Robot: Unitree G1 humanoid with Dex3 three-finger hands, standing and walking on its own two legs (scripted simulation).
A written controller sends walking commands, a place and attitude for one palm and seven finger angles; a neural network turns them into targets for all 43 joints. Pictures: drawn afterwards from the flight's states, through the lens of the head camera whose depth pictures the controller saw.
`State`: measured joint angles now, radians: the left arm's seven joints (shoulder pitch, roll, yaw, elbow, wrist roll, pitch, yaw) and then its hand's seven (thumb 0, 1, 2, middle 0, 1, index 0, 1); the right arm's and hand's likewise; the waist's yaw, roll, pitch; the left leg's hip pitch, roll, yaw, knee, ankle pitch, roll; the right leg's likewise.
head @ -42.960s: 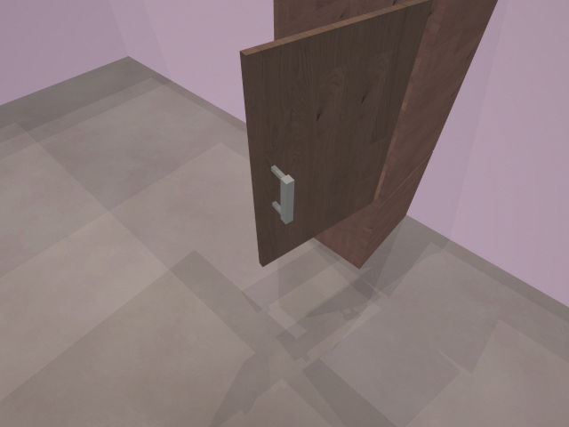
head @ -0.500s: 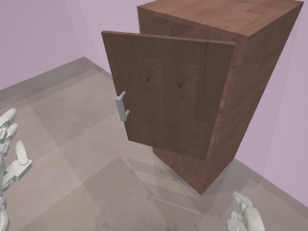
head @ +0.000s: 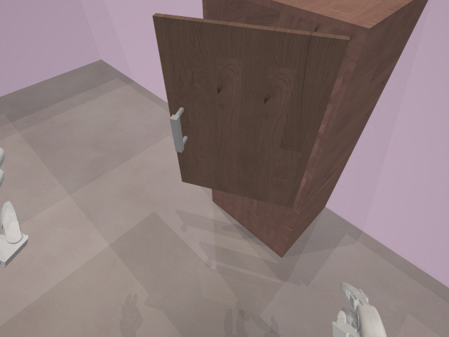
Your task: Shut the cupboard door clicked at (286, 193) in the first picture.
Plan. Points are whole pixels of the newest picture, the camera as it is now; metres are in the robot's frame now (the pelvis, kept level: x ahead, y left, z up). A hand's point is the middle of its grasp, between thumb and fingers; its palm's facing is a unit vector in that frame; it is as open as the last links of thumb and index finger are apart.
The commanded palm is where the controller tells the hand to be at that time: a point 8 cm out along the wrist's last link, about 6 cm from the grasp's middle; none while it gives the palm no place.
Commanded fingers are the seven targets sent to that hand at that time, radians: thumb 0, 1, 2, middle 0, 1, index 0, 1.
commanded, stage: step back with the hand held close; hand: left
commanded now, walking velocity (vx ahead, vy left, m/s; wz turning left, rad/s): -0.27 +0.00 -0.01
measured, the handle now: (180, 130) +0.67 +0.17 -0.05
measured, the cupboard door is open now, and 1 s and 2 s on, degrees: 27 27 27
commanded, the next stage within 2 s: stop stepping back and stand still in 0.68 s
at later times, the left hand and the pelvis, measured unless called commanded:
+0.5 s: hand out of the picture +0.12 +0.28 +0.18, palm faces +0.47 -0.76 -0.45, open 7.4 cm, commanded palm +0.04 +0.31 +0.18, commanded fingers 0.00 0.90 0.90 -0.20 -0.30 -0.20 -0.30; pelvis -0.08 +0.00 -0.01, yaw +4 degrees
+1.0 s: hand out of the picture -0.01 +0.28 +0.19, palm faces +0.46 -0.79 -0.41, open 7.4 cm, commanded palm -0.06 +0.32 +0.18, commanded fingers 0.00 0.90 0.90 -0.20 -0.30 -0.20 -0.30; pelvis -0.20 +0.01 -0.01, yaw +0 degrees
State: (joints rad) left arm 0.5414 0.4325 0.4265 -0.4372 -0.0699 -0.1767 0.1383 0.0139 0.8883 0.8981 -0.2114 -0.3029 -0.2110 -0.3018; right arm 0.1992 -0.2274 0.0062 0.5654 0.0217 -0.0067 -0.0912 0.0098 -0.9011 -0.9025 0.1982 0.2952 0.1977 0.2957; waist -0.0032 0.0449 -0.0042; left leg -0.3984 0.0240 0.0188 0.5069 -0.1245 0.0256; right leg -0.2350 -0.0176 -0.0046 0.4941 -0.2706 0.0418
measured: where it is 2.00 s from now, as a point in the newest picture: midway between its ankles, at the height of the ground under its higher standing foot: outside the picture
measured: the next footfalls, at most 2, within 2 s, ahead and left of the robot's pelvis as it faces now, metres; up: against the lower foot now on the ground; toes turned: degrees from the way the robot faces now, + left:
left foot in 0.70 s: +0.02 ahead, +0.12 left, +0.00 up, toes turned +7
right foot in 0.96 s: -0.20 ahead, -0.06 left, +0.00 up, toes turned +0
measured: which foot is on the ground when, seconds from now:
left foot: down 0.00-0.56, up 0.58-0.68, down 0.70-0.96, up 0.98-1.00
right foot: down 0.00-0.70, up 0.72-0.94, down 0.96-1.00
